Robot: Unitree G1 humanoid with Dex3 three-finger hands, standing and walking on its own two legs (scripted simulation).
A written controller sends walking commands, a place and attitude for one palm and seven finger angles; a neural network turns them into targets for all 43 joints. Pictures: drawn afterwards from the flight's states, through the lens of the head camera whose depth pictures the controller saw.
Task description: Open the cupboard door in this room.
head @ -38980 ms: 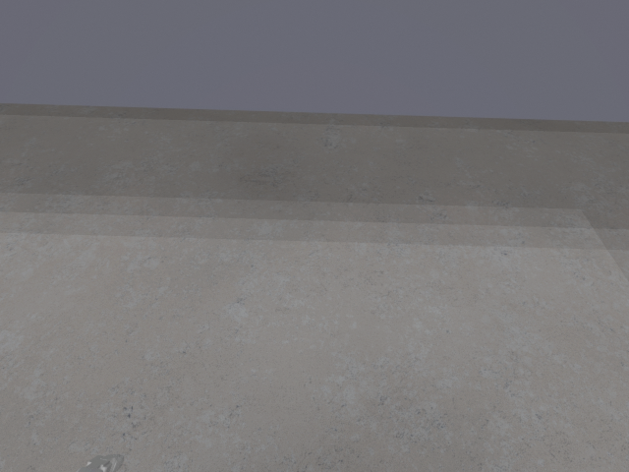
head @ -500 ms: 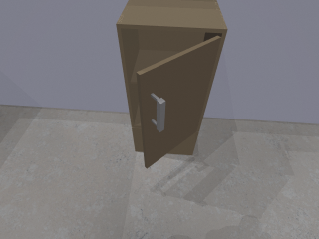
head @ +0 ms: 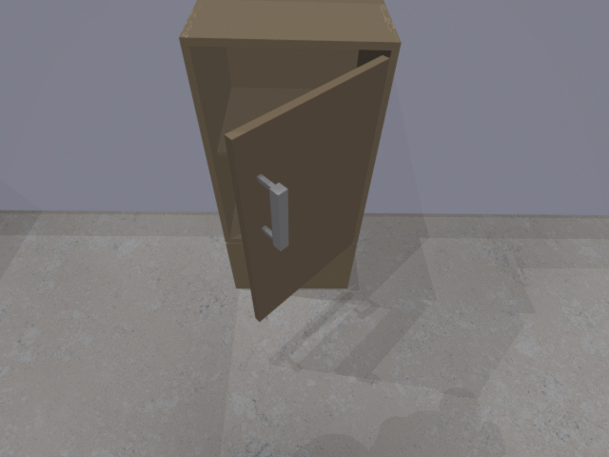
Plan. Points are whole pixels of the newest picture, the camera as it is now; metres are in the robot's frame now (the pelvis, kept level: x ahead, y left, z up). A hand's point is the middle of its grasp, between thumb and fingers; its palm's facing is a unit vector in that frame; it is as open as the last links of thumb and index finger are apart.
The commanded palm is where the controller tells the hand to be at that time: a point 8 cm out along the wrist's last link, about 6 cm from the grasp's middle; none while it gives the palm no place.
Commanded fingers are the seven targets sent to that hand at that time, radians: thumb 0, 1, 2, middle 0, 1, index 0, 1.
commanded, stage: walk to a spot facing it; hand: left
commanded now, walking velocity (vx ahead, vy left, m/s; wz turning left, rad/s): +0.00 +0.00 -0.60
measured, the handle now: (272, 213) +0.52 +0.10 -0.03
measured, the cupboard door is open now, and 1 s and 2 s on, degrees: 44 44 44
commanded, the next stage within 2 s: none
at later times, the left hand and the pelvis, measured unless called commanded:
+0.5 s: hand out of the picture +0.07 +0.16 -0.15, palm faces -0.20 -0.94 -0.28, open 7.4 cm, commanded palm none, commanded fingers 0.00 0.90 0.90 -0.20 -0.30 -0.20 -0.30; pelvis -0.02 -0.03 +0.01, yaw -17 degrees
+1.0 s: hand (256, 435) +0.18 +0.09 -0.16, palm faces -0.53 -0.79 -0.30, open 7.4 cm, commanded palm none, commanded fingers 0.00 0.90 0.90 -0.20 -0.30 -0.20 -0.30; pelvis -0.02 -0.05 -0.02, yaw -35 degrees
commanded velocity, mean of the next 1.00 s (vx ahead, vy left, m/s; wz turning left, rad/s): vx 0.00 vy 0.00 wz -0.60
